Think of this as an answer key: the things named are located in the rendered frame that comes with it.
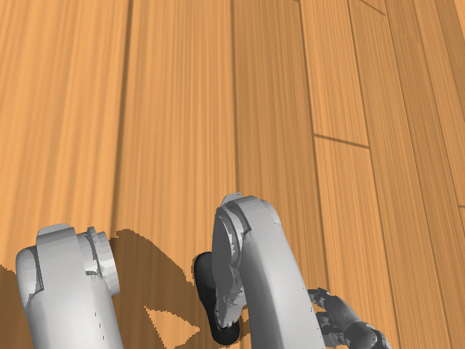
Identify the right robot hand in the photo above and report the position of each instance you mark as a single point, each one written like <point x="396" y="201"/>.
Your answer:
<point x="337" y="318"/>

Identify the right robot arm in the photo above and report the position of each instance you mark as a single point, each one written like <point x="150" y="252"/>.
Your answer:
<point x="361" y="335"/>

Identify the right robot foot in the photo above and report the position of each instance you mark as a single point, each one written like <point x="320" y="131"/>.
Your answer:
<point x="206" y="287"/>

